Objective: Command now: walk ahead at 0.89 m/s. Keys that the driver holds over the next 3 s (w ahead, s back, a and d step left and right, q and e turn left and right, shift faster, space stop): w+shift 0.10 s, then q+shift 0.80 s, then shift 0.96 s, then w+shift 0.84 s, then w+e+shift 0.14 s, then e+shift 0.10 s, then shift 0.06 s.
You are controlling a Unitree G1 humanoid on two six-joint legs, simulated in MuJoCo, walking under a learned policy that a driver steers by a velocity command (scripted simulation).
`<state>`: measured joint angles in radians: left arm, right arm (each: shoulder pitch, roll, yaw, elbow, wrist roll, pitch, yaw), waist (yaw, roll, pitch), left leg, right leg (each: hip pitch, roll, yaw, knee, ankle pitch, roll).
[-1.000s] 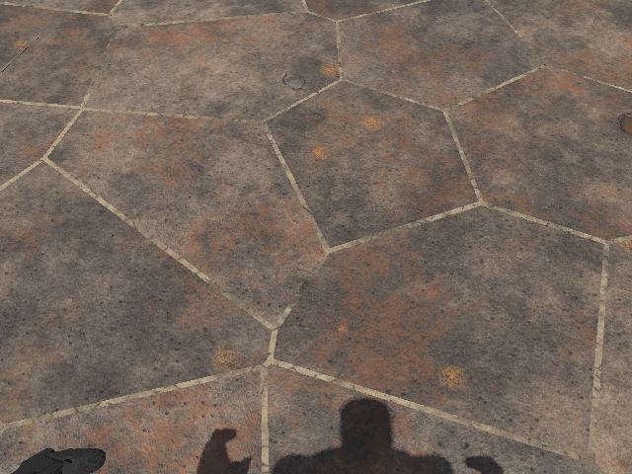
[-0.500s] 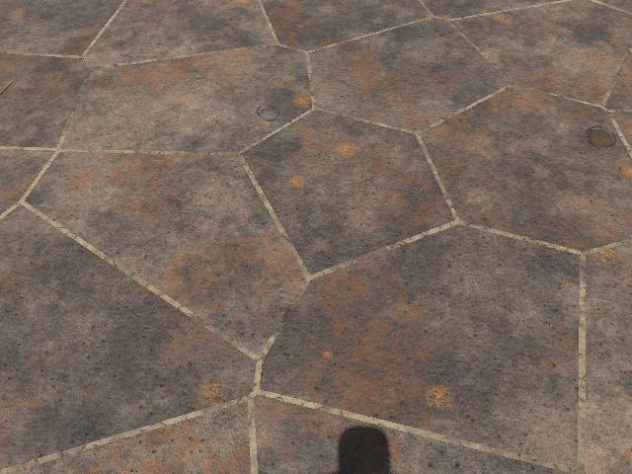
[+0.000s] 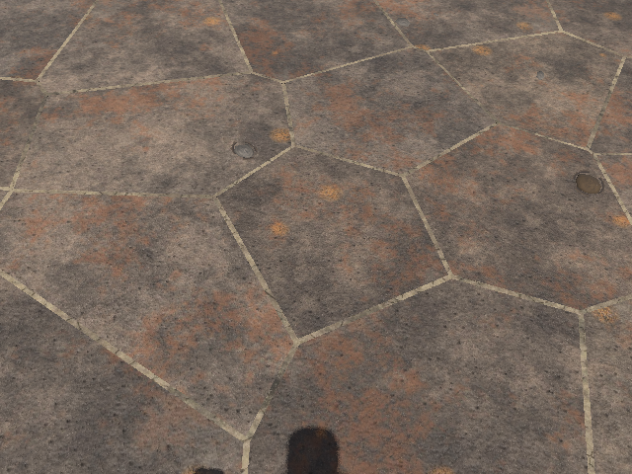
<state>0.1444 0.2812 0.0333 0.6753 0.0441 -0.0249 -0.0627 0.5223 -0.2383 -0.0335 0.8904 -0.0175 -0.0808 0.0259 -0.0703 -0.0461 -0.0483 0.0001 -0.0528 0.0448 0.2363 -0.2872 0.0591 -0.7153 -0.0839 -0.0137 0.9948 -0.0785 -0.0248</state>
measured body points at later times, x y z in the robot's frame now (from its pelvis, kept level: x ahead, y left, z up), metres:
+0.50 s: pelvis +0.32 -0.04 +0.00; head +0.37 -0.02 +0.44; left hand +0.38 +0.26 -0.12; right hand +0.54 -0.28 -0.10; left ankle +0.42 +0.12 -0.68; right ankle +0.33 -0.11 -0.74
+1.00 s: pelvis +0.47 +0.00 -0.01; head +0.50 +0.05 +0.44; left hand +0.47 +0.34 -0.10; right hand +0.78 -0.13 -0.07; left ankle +0.47 +0.09 -0.74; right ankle +0.63 -0.10 -0.70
